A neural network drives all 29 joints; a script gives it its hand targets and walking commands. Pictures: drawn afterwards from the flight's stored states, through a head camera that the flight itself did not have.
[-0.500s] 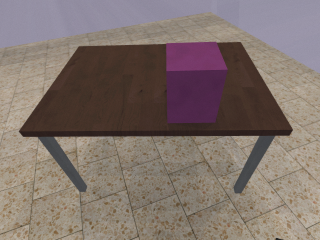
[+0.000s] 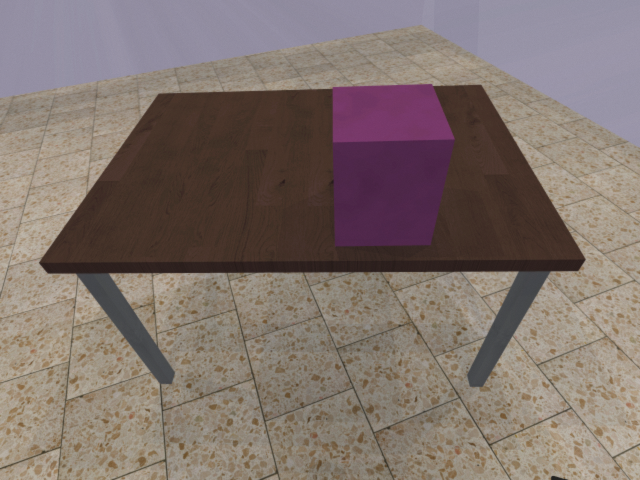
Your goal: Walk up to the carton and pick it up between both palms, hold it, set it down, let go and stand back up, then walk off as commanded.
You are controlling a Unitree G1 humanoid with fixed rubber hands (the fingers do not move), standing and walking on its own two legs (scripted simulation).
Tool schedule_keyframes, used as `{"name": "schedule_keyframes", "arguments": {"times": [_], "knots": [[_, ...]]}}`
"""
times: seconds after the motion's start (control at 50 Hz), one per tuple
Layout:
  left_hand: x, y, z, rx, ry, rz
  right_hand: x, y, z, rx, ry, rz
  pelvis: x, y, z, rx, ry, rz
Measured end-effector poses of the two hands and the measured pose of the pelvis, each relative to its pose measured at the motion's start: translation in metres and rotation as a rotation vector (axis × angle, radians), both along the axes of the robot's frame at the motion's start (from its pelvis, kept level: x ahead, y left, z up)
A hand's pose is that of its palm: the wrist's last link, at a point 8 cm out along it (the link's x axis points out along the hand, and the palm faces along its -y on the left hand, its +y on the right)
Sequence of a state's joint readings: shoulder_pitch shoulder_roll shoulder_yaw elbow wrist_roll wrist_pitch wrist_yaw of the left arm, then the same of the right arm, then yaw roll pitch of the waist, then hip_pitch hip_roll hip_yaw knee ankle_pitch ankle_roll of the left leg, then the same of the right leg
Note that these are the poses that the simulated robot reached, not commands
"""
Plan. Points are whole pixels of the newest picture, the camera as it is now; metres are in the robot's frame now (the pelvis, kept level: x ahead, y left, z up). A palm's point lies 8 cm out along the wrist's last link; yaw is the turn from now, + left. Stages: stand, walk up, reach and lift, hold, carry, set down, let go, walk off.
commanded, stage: stand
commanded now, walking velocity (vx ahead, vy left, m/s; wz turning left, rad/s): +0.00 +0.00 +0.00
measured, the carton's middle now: (382, 167) +0.73 -0.07 +0.00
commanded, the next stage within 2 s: none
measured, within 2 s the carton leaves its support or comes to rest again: neither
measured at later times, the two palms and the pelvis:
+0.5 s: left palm out of the picture +0.05 +0.32 -0.09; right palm out of the picture +0.12 -0.28 -0.10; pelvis +0.00 +0.00 +0.00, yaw +0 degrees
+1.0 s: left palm out of the picture +0.05 +0.32 -0.09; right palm out of the picture +0.12 -0.28 -0.10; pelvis +0.00 +0.00 +0.00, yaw +0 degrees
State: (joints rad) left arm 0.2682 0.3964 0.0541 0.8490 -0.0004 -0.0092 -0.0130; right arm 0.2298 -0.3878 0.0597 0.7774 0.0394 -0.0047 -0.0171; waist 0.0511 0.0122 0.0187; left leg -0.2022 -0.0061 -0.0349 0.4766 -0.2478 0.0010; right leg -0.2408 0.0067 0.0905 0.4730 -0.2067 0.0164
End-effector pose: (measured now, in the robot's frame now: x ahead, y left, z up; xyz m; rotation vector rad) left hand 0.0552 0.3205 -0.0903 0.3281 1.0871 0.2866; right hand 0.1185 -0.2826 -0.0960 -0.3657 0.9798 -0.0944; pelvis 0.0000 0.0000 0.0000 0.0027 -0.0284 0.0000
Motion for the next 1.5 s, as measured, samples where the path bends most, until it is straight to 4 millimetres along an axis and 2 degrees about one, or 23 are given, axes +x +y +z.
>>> {"name": "schedule_keyframes", "arguments": {"times": [1.5], "knots": [[-0.0065, 0.0000, -0.0003, 0.000, 0.010, 0.008, -0.0024, -0.0003, 0.0003, 0.001, -0.001, 0.002, -0.0031, -0.0007, 0.0006, 0.001, -0.001, 0.002]]}}
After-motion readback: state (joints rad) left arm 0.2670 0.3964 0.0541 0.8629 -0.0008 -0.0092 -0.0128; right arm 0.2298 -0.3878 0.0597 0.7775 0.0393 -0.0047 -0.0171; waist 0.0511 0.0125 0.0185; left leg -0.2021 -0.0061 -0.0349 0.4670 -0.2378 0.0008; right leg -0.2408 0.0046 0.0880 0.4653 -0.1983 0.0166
